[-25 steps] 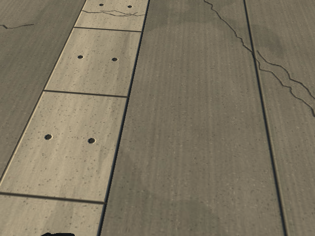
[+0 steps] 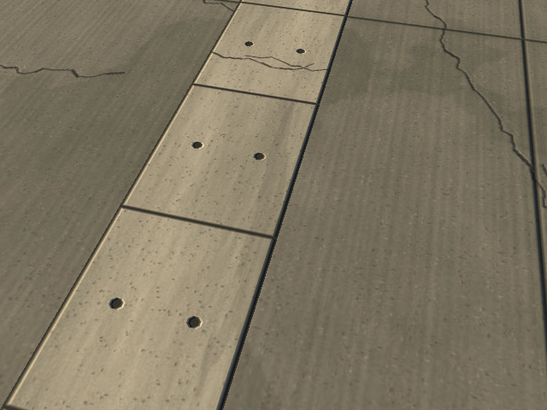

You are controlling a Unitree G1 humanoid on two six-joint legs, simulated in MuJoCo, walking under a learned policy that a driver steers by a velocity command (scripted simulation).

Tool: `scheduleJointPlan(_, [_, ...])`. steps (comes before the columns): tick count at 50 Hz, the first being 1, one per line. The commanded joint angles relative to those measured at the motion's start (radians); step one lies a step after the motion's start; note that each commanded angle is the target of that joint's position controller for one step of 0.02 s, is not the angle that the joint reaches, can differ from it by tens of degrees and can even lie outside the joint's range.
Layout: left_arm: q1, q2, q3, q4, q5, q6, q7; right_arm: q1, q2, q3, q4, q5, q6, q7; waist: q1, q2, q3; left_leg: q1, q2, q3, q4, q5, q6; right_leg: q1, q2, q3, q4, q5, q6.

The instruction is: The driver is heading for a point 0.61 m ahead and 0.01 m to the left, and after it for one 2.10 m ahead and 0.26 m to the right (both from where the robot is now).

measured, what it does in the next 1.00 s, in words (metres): walks ahead: left foot, then right foot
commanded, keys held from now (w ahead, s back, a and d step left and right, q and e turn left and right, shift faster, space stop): w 0.60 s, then no key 0.40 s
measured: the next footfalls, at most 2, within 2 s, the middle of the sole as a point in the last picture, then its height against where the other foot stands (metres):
left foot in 0.12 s outside the picture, level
right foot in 0.64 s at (346, 380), level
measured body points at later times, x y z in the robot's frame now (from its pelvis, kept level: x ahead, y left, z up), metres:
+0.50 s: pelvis +0.29 +0.05 +0.00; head +0.31 +0.05 +0.45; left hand +0.47 +0.30 -0.11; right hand +0.28 -0.23 -0.13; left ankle +0.22 +0.14 -0.74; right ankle +0.48 -0.12 -0.69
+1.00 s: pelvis +0.50 -0.01 +0.00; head +0.52 -0.01 +0.45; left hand +0.59 +0.25 -0.14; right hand +0.62 -0.27 -0.13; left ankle +0.57 +0.15 -0.73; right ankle +0.53 -0.10 -0.74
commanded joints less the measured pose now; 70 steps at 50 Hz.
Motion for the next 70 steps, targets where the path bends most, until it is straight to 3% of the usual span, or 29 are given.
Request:
scheduleJointPlan(1, [0.038,0.172,0.041,-0.012,-0.008,0.006,0.010,-0.127,-0.070,-0.008,-0.093,0.006,-0.021,0.017,-0.005,-0.093,0.064,-0.001,-0.020,0.006,-0.064,-0.026,0.023,0.005,-0.308,0.120,-0.027,0.291,-0.140])
scheduleJointPlan(4, [0.008,0.192,0.049,-0.010,-0.010,0.022,0.016,-0.042,-0.116,-0.026,-0.078,0.006,-0.027,0.024,-0.070,-0.122,0.007,0.140,-0.062,0.039,-0.093,-0.140,0.065,0.067,-0.324,0.116,0.098,0.537,-0.110])
scheduleJointPlan(5, [-0.009,0.182,0.045,-0.013,-0.009,0.029,0.017,0.084,-0.149,-0.047,-0.038,0.002,-0.027,0.020,-0.137,-0.116,-0.067,0.313,-0.094,0.069,-0.112,-0.139,0.090,0.043,-0.282,0.082,0.245,0.668,-0.088])
scheduleJointPlan(6, [0.000,0.149,0.030,-0.026,0.002,0.031,0.020,0.261,-0.205,-0.070,0.012,-0.005,-0.025,0.011,-0.202,-0.076,-0.197,0.594,-0.033,0.005,-0.074,-0.123,0.134,-0.092,-0.228,0.043,0.480,0.581,-0.057])
scheduleJointPlan(7, [0.112,0.040,-0.005,-0.046,0.013,0.015,0.009,0.384,-0.308,-0.097,0.037,-0.018,-0.018,0.005,-0.177,0.148,-0.350,1.000,0.222,-0.428,-0.104,-0.265,0.295,-0.506,-0.073,-0.006,0.880,0.191,0.022])
scheduleJointPlan(8, [0.086,0.054,-0.006,-0.033,0.005,-0.009,0.005,0.394,-0.236,-0.075,0.043,0.000,-0.014,0.008,-0.192,0.206,-0.399,1.050,0.280,-0.693,-0.263,-0.397,0.335,-0.671,-0.007,0.122,1.048,-0.338,0.028])
scheduleJointPlan(9, [-0.001,0.143,0.019,-0.059,-0.025,-0.029,-0.001,0.316,-0.188,-0.056,0.032,0.004,-0.017,0.007,-0.186,0.148,-0.254,0.937,0.250,-0.577,-0.286,-0.462,0.283,-0.771,-0.072,0.164,1.121,-0.306,0.005])
scheduleJointPlan(10, [-0.067,0.151,0.020,-0.076,-0.037,-0.038,0.000,0.236,-0.157,-0.047,0.011,-0.002,-0.019,0.005,-0.162,0.089,-0.156,0.797,0.214,-0.449,-0.308,-0.426,0.249,-0.777,-0.128,0.136,1.094,-0.215,-0.009])
scheduleJointPlan(12, [-0.090,0.137,0.030,-0.074,-0.015,-0.027,0.010,0.136,-0.096,-0.029,-0.001,-0.020,-0.027,0.008,-0.099,0.057,-0.049,0.560,0.143,-0.284,-0.376,-0.282,0.216,-0.680,-0.199,0.124,0.967,-0.082,-0.003])
scheduleJointPlan(16, [-0.092,0.082,0.026,-0.075,0.000,0.009,0.014,0.149,-0.124,-0.035,0.024,-0.018,-0.039,0.004,-0.061,0.039,-0.011,0.449,0.116,-0.165,-0.460,-0.138,0.239,-0.640,-0.220,0.110,0.840,0.030,0.034])
scheduleJointPlan(22, [-0.296,0.052,0.015,-0.130,0.003,-0.002,0.001,0.239,-0.151,-0.038,0.069,-0.005,-0.030,-0.022,-0.118,0.017,0.035,0.486,0.067,-0.033,-0.483,-0.068,0.200,-0.645,-0.179,0.065,0.475,0.337,0.056])
scheduleJointPlan(27, [-0.422,0.059,0.006,-0.176,-0.007,-0.011,-0.025,0.330,-0.161,-0.044,0.123,0.005,-0.007,-0.026,-0.152,0.013,0.071,0.648,0.130,-0.038,-0.428,-0.048,0.193,-0.676,-0.154,0.066,0.343,0.307,0.030])
scheduleJointPlan(30, [-0.386,0.094,0.016,-0.179,-0.008,-0.018,-0.038,0.318,-0.180,-0.053,0.129,0.007,0.010,-0.032,-0.108,0.034,0.039,0.730,0.163,-0.044,-0.336,0.128,0.167,-0.602,-0.127,0.052,0.312,0.190,-0.010])
scheduleJointPlan(32, [-0.159,0.160,0.052,-0.110,0.010,-0.021,-0.031,0.282,-0.165,-0.047,0.119,0.001,0.025,-0.036,0.011,0.030,-0.102,0.691,0.078,0.014,-0.049,0.442,0.112,-0.276,-0.066,0.002,0.269,0.255,-0.055])
scheduleJointPlan(33, [-0.007,0.229,0.068,-0.076,0.032,-0.022,-0.023,0.301,-0.130,-0.031,0.094,-0.018,0.025,-0.039,0.046,-0.067,-0.254,0.499,0.010,0.050,0.232,0.194,0.067,0.033,-0.227,0.163,0.334,0.523,-0.110])
scheduleJointPlan(34, [0.030,0.288,0.078,-0.054,0.029,-0.014,-0.025,0.460,0.008,0.011,0.112,-0.026,0.009,-0.026,-0.024,-0.340,-0.401,0.115,-0.186,0.047,0.607,-0.599,-0.008,0.384,-0.478,0.572,0.288,0.632,-0.304])
scheduleJointPlan(35, [0.046,0.193,0.053,-0.059,0.012,-0.009,-0.027,0.421,-0.096,-0.013,0.137,-0.006,-0.009,-0.023,0.024,-0.219,-0.441,0.065,-0.176,-0.118,0.735,-0.738,-0.008,0.355,-0.462,0.629,0.233,0.622,-0.299])
scheduleJointPlan(36, [-0.046,0.163,0.039,-0.072,0.010,-0.010,-0.023,0.323,-0.143,-0.028,0.106,0.022,-0.018,-0.023,0.010,-0.187,-0.289,0.003,-0.130,-0.109,0.754,-0.693,0.002,0.226,-0.429,0.464,0.224,0.681,-0.257])
scheduleJointPlan(38, [-0.183,0.109,0.021,-0.087,0.017,-0.014,-0.019,0.237,-0.128,-0.032,0.093,0.009,-0.008,-0.039,-0.046,-0.081,-0.137,0.044,-0.045,-0.047,0.636,-0.569,-0.011,-0.034,-0.354,0.287,0.171,0.751,-0.210])
scheduleJointPlan(40, [-0.220,0.068,0.007,-0.072,0.036,-0.017,-0.020,0.269,-0.087,-0.031,0.102,-0.001,0.022,-0.045,-0.101,-0.112,-0.125,0.196,-0.011,-0.049,0.531,-0.505,-0.016,-0.186,-0.313,0.213,0.120,0.763,-0.195])
scheduleJointPlan(42, [-0.245,0.079,0.005,-0.056,0.041,-0.020,-0.018,0.275,-0.045,-0.021,0.102,-0.006,0.041,-0.052,-0.128,-0.127,-0.119,0.264,-0.012,-0.031,0.376,-0.470,-0.030,-0.258,-0.292,0.150,0.099,0.806,-0.204])
scheduleJointPlan(45, [-0.261,0.123,0.013,-0.039,0.035,-0.005,-0.003,0.219,-0.051,-0.017,0.091,-0.013,0.058,-0.056,-0.121,-0.143,-0.150,0.349,-0.025,-0.006,0.177,-0.330,-0.039,-0.279,-0.272,0.104,0.085,0.745,-0.191])
scheduleJointPlan(49, [-0.252,0.117,0.005,-0.009,0.026,0.021,0.005,0.152,-0.077,-0.026,0.089,-0.014,0.080,-0.054,-0.104,-0.125,-0.106,0.414,-0.032,0.000,0.039,-0.245,-0.024,-0.312,-0.267,0.127,0.059,0.339,-0.162])
scheduleJointPlan(51, [-0.249,0.093,-0.006,0.004,0.013,0.029,0.006,0.140,-0.076,-0.028,0.095,-0.027,0.078,-0.053,-0.118,-0.105,-0.066,0.484,-0.041,0.009,-0.108,-0.168,-0.002,-0.340,-0.226,0.129,0.085,0.116,-0.111])
scheduleJointPlan(53, [-0.170,0.060,-0.016,0.026,0.032,0.030,0.005,0.118,-0.145,-0.037,0.083,-0.034,0.074,-0.060,-0.067,0.004,-0.038,0.535,0.050,-0.079,-0.173,0.051,0.035,-0.367,-0.135,0.094,0.162,-0.056,-0.025])
scheduleJointPlan(54, [-0.090,0.043,-0.016,0.038,0.031,0.035,0.008,0.077,-0.172,-0.042,0.092,-0.019,0.075,-0.060,0.000,0.120,-0.041,0.490,0.054,-0.088,-0.163,-0.051,0.073,-0.342,-0.078,0.048,0.149,-0.076,0.001])
scheduleJointPlan(56, [-0.169,0.078,-0.012,0.034,0.027,0.053,0.021,0.062,-0.084,-0.027,0.102,-0.016,0.068,-0.047,-0.051,0.065,-0.016,0.396,-0.001,-0.059,-0.193,-0.201,0.039,-0.255,-0.077,0.027,0.175,-0.011,0.019])
scheduleJointPlan(62, [-0.184,0.083,-0.009,0.052,0.018,0.067,0.028,0.075,-0.093,-0.024,0.147,-0.013,0.050,-0.047,-0.064,0.012,-0.070,0.479,-0.024,-0.032,-0.139,0.030,0.033,-0.205,-0.102,0.039,0.205,0.172,0.014])
scheduleJointPlan(70, [-0.178,0.083,-0.006,0.088,0.015,0.079,0.032,0.057,-0.089,-0.022,0.182,-0.011,0.062,-0.050,-0.066,-0.033,-0.064,0.493,-0.038,-0.018,-0.133,0.039,0.043,-0.183,-0.108,0.035,0.214,0.210,0.024])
